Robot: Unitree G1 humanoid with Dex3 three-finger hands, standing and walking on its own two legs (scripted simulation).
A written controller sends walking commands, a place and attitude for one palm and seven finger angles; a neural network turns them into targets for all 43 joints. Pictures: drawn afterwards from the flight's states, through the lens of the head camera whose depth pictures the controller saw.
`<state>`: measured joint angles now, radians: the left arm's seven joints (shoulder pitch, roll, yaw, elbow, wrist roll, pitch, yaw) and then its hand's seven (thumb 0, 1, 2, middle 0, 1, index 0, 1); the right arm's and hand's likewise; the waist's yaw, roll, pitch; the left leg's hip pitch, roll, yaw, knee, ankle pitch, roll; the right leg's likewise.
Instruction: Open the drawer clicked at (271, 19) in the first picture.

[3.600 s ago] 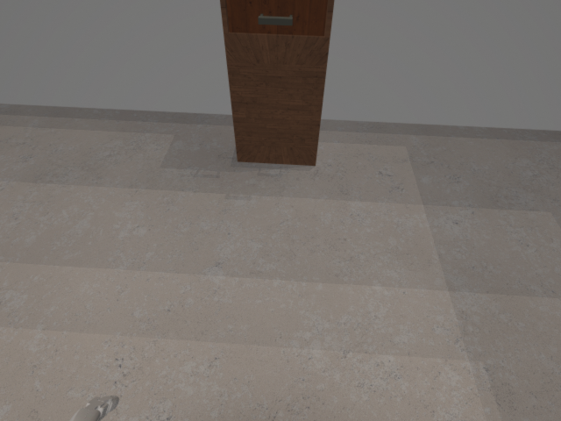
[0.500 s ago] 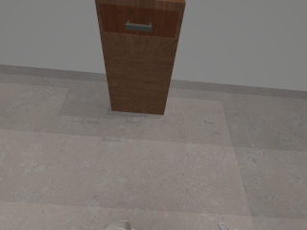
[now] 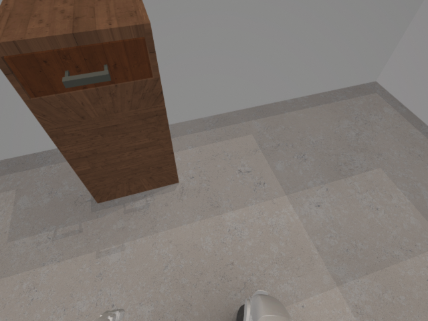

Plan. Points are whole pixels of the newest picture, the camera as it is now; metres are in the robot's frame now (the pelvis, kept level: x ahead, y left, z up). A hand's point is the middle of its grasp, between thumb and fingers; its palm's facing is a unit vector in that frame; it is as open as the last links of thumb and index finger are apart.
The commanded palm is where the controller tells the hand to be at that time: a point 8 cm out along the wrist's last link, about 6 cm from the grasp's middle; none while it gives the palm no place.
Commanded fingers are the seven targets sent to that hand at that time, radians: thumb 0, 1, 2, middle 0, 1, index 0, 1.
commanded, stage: turn to face it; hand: left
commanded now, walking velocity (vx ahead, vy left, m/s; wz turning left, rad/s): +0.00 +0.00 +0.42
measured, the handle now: (87, 74) +0.78 +0.40 +0.00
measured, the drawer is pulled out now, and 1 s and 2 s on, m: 0.00 0.00 0.00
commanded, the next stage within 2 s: take the last steps up to it in 0.74 s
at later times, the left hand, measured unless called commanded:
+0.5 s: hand out of the picture +0.14 +0.20 -0.19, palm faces +0.23 -0.96 -0.17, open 7.3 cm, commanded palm none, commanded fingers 0.00 0.90 0.90 -0.20 -0.30 -0.20 -0.30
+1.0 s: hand out of the picture +0.05 +0.16 -0.16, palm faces +0.31 -0.92 -0.25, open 7.4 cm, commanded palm none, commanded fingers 0.00 0.90 0.90 -0.20 -0.30 -0.20 -0.30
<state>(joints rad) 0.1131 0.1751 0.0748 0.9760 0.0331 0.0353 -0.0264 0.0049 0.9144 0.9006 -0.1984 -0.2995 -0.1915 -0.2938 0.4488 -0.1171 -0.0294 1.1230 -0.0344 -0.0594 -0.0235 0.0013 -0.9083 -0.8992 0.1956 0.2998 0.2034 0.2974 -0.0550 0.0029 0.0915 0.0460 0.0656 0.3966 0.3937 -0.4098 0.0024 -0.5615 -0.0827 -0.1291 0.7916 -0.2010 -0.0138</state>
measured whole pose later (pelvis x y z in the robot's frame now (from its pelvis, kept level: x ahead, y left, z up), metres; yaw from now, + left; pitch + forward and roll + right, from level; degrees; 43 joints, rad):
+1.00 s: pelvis +0.06 -0.03 +0.00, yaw +16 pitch -2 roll +1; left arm 0.26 0.15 0.03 1.02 0.03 0.01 0.03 0.00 0.91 0.90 -0.20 -0.30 -0.20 -0.29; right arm 0.25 -0.20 -0.06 1.04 -0.02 0.06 0.00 0.00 -0.91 -0.90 0.20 0.30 0.20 0.30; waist 0.00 0.05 0.01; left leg -0.38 -0.02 0.03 0.64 -0.33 0.01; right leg -0.20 -0.03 -0.08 0.53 -0.31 0.00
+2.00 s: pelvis +0.29 +0.06 -0.01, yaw +17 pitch -2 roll +1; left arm 0.10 0.15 0.04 0.99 0.02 -0.06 0.00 0.00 0.91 0.90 -0.20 -0.30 -0.20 -0.29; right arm 0.37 -0.15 -0.04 1.15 -0.02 -0.01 -0.01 0.01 -0.91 -0.90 0.20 0.30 0.20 0.30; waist -0.04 0.04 0.11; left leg -0.31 0.08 0.06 1.18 -0.45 0.01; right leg -0.35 -0.03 -0.15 0.60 -0.23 -0.08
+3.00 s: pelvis +0.32 +0.02 +0.02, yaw +16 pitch +1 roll +3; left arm 0.33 0.10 0.02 1.06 0.02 -0.02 0.02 0.01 0.91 0.90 -0.21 -0.30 -0.20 -0.30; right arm 0.33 -0.24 -0.06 1.10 -0.03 0.05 0.00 0.00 -0.91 -0.90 0.19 0.30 0.20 0.30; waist 0.01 0.04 0.02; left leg -0.40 0.03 0.02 0.87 -0.29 -0.04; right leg -0.10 -0.03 -0.06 0.35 -0.26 -0.04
